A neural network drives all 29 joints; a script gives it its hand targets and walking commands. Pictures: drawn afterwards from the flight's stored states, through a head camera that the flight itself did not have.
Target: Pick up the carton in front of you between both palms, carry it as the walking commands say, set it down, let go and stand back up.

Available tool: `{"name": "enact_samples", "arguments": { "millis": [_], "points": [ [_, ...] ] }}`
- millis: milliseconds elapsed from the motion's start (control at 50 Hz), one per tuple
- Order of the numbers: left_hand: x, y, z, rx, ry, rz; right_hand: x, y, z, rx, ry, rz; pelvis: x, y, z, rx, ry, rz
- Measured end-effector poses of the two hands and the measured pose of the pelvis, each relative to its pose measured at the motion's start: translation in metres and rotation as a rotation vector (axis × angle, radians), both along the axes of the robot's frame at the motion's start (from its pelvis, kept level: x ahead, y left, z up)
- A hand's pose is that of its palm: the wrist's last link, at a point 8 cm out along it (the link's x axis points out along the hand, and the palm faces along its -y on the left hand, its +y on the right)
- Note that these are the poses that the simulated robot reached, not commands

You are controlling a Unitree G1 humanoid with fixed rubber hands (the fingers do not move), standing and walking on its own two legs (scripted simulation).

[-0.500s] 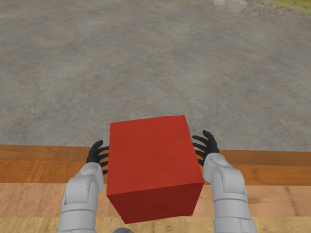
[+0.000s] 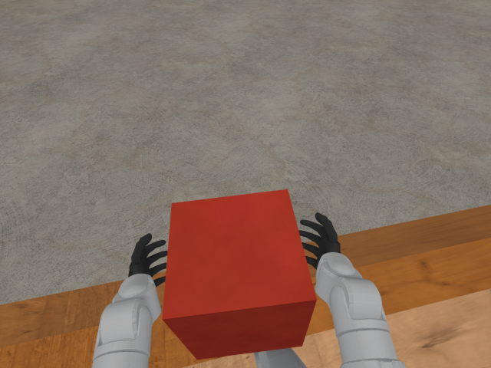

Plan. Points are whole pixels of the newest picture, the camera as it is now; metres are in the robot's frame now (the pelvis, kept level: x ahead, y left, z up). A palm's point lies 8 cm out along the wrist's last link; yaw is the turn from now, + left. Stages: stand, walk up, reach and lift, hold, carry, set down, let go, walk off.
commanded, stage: carry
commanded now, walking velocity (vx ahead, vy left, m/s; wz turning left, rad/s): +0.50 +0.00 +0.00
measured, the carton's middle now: (240, 278) +0.31 -0.04 -0.06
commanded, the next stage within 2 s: none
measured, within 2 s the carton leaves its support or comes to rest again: neither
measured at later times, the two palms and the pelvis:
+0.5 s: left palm (163, 179) +0.69 +0.12 -0.15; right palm (264, 164) +0.70 -0.19 -0.16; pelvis +0.39 -0.05 -0.20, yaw -2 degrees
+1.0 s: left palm (176, 152) +1.09 +0.11 -0.40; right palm (242, 136) +1.12 -0.19 -0.37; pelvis +0.79 -0.06 -0.46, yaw -2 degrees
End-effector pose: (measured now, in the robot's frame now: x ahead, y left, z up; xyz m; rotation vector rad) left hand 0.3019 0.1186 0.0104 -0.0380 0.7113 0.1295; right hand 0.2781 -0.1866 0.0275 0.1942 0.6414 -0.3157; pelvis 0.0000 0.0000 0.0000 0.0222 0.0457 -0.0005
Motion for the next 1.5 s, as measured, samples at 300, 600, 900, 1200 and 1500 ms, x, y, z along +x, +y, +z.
{"name": "enact_samples", "arguments": {
  "millis": [300,600,900,1200,1500],
  "points": [
    [0.226,-0.008,-0.114,-0.029,-0.047,0.122,0.275,-0.01,-0.118,-0.075,-0.041,0.154,0.237,-0.056,-0.15,-0.049,-0.023,-0.018],
    [0.492,-0.013,-0.208,0.002,-0.156,0.016,0.507,-0.011,-0.219,-0.04,-0.143,0.076,0.483,-0.032,-0.272,-0.048,-0.027,-0.028],
    [0.712,-0.034,-0.371,-0.044,-0.035,0.015,0.727,-0.031,-0.361,-0.014,-0.037,0.043,0.709,-0.04,-0.391,-0.009,-0.04,-0.026],
    [0.916,0.018,-0.484,-0.048,-0.005,0.184,0.972,0.02,-0.502,-0.038,0.026,0.193,0.934,-0.046,-0.507,-0.067,-0.003,-0.005],
    [1.201,0.022,-0.601,-0.045,-0.021,0.028,1.209,0.023,-0.601,-0.036,0.001,0.05,1.186,0.008,-0.614,-0.032,0.07,0.005]
  ]
}}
